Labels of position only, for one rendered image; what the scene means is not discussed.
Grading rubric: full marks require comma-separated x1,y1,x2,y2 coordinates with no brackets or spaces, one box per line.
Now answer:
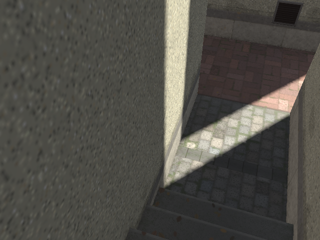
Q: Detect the stairs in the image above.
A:
125,187,294,240

